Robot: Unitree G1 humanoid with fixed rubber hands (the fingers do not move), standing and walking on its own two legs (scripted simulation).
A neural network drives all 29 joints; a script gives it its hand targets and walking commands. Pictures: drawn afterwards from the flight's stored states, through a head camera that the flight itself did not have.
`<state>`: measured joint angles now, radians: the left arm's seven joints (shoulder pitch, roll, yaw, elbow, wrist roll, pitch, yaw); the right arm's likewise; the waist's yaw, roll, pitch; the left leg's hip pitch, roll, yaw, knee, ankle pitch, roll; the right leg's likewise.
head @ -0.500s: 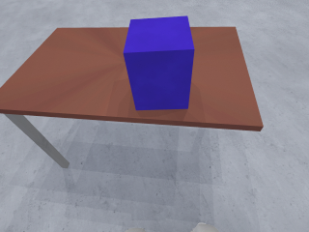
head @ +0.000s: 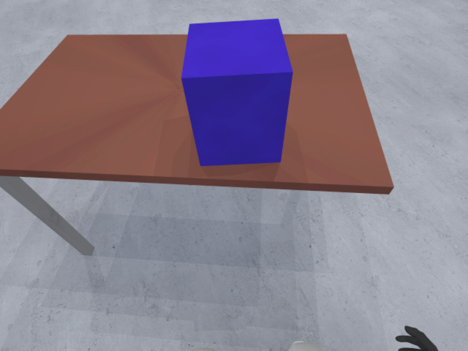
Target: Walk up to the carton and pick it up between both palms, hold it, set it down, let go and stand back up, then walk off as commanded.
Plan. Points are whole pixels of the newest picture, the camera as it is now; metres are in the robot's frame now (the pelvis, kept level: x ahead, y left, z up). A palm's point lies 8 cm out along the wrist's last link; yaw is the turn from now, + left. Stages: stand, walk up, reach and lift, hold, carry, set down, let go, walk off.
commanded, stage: walk up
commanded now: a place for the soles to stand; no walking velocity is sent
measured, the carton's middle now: (237, 96) +0.64 +0.01 +0.05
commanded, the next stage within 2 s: none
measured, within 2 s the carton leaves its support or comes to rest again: neither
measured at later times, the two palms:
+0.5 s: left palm out of the picture +0.07 +0.30 -0.11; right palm out of the picture +0.09 -0.30 -0.11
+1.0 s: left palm out of the picture +0.13 +0.27 -0.09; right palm (443, 322) +0.18 -0.35 -0.12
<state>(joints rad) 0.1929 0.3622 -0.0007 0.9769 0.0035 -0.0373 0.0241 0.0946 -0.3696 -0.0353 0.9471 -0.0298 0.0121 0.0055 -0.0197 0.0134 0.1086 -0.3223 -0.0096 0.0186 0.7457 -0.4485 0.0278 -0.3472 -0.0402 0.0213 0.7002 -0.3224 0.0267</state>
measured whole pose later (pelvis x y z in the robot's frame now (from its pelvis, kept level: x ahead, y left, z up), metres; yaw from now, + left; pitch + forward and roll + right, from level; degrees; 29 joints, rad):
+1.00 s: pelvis +0.10 -0.04 +0.00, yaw -3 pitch -2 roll +2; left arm 0.34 0.37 0.00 0.95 0.00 -0.09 0.01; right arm 0.20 -0.42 -0.04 0.88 -0.03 0.01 0.05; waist 0.01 0.05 0.07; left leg -0.48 0.00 0.02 1.08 -0.45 0.01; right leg -0.25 -0.02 0.03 0.72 -0.44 -0.01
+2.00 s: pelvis +0.15 +0.04 -0.01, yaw -6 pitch -6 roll +2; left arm 0.30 0.37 0.00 1.03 0.01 0.00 0.04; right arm 0.14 -0.34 -0.04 0.93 -0.03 0.05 0.02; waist -0.01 -0.01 0.11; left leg -0.36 -0.03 0.14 0.68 -0.28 0.08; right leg -0.31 0.00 0.04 0.77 -0.36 -0.03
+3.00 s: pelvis +0.21 +0.05 +0.00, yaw -7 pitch -1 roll +0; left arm 0.11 0.36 0.00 1.02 0.01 -0.02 0.02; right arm 0.13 -0.35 -0.04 1.02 -0.03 -0.06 -0.01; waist 0.00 -0.02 0.11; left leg -0.25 0.00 0.04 0.66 -0.39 0.03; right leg -0.31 0.00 0.04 0.69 -0.40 -0.01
